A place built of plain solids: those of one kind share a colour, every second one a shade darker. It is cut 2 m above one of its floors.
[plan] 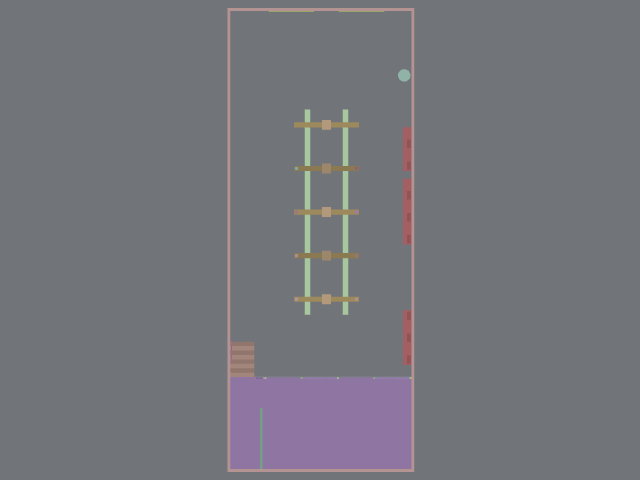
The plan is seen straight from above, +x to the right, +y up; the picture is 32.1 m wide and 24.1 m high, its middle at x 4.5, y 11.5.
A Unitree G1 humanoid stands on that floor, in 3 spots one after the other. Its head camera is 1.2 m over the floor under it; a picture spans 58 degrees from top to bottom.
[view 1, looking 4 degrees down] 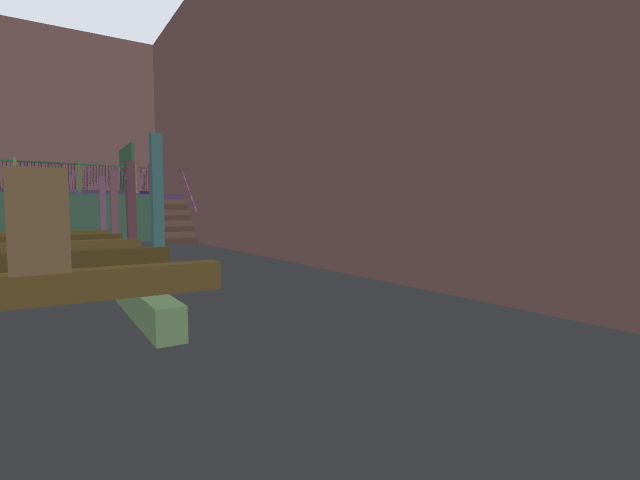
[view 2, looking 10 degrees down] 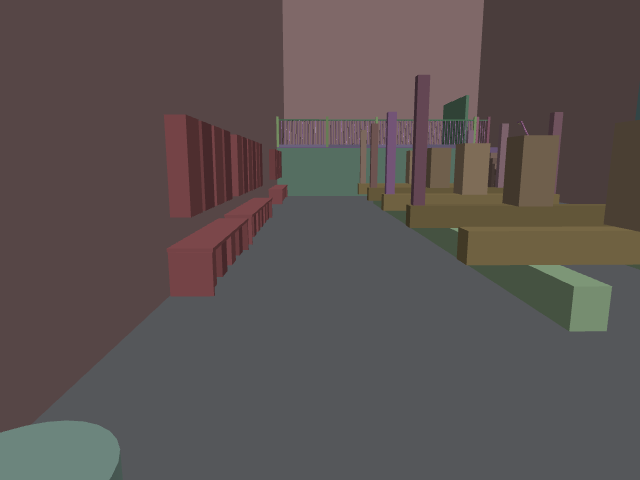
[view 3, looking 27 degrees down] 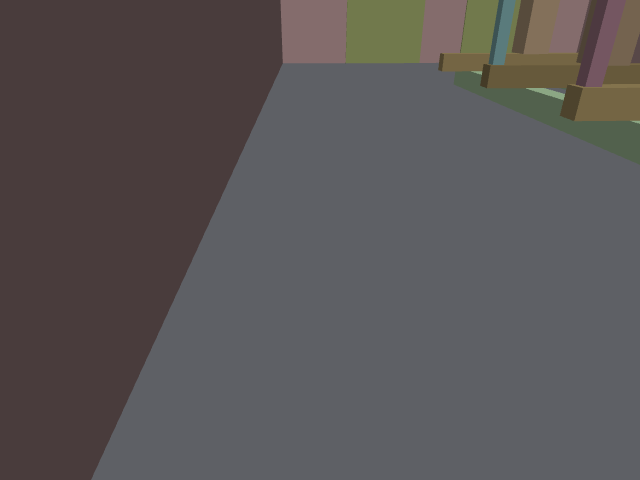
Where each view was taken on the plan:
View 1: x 4.83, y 21.90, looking -123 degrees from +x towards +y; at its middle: wall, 8.88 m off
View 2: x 7.78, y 21.00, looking -91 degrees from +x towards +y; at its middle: ground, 6.91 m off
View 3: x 0.64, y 8.70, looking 88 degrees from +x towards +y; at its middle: ground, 2.64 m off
